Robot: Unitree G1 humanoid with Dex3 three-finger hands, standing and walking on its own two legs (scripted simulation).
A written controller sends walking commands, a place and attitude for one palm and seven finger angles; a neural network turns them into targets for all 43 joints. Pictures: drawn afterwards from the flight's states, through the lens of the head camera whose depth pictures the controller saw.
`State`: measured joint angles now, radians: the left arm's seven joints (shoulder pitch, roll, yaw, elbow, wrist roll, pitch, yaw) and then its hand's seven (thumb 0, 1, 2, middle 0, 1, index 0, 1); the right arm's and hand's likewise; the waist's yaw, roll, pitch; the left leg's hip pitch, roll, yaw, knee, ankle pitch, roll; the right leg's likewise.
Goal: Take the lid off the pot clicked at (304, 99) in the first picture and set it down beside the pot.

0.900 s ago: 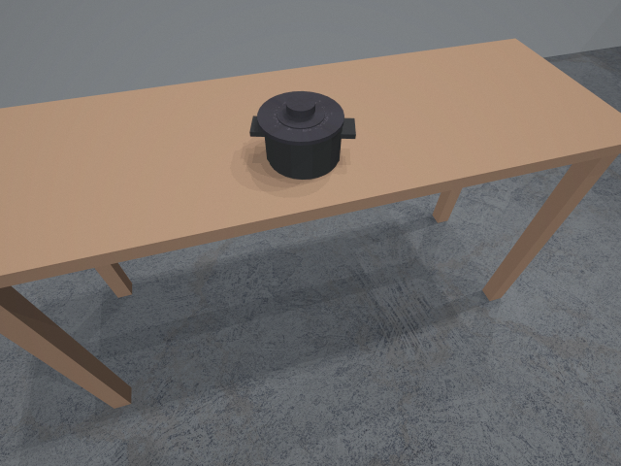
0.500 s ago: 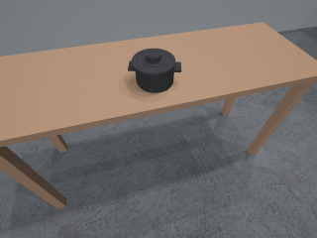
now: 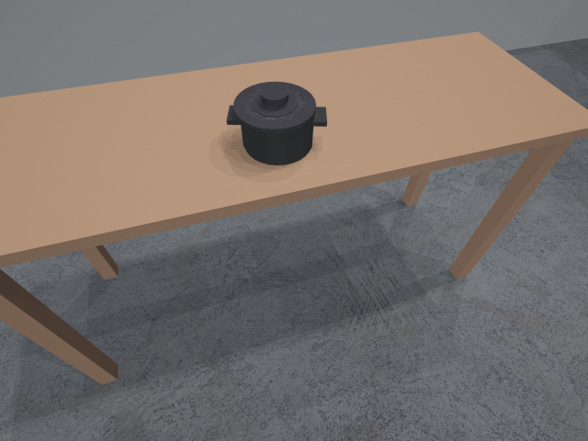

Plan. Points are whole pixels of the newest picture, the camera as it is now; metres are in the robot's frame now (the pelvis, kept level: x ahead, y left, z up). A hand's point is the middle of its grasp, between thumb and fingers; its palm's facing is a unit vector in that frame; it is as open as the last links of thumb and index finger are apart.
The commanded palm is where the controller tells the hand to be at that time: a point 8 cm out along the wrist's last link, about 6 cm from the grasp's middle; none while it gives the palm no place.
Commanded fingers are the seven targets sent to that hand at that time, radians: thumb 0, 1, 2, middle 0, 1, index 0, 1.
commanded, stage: walk to a spot facing it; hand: left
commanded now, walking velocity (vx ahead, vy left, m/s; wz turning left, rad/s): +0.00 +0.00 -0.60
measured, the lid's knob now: (274, 95) +0.68 +0.09 +0.09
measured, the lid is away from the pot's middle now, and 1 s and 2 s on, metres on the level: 0.01 0.01 0.01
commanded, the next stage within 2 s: turn to face it in 0.20 s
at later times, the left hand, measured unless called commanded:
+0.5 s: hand out of the picture +0.08 +0.11 -0.15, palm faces -0.12 -0.95 -0.27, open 7.4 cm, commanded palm none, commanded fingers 0.00 0.90 0.90 -0.20 -0.30 -0.20 -0.30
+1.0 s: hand out of the picture +0.07 +0.19 -0.18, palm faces +0.15 -0.95 -0.27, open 7.4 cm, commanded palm none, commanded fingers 0.00 0.90 0.90 -0.20 -0.30 -0.20 -0.30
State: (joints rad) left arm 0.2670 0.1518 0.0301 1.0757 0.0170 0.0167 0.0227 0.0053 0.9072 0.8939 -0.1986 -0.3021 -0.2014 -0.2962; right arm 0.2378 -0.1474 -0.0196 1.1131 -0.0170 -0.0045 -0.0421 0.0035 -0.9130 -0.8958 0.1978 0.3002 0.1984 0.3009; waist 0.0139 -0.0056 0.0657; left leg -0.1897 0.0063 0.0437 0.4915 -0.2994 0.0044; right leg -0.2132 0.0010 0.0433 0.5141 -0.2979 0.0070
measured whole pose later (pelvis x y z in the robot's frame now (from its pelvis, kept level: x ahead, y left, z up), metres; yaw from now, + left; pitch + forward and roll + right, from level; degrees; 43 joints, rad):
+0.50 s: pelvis +0.01 -0.06 +0.01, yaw -10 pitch +0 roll +2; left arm 0.28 0.14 0.04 0.95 0.02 -0.01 0.03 0.00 0.90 0.89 -0.20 -0.30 -0.20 -0.30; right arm 0.15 -0.23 -0.06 1.00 -0.01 0.04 -0.04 0.00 -0.91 -0.90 0.20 0.30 0.20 0.30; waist 0.00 0.04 0.08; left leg -0.45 0.03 -0.04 0.98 -0.37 -0.05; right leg -0.18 0.09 0.02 0.44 -0.26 -0.11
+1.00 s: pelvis +0.04 -0.03 -0.02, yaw +7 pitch -1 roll +2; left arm 0.23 0.24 0.07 0.89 0.02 0.05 0.03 0.01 0.90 0.89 -0.20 -0.30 -0.20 -0.30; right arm 0.17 -0.20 -0.04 0.90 -0.02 0.02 0.00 0.00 -0.91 -0.90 0.20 0.30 0.20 0.30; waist -0.01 -0.04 0.13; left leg -0.33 -0.04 0.05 0.66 -0.31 0.05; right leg -0.40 -0.05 -0.06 1.10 -0.57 0.02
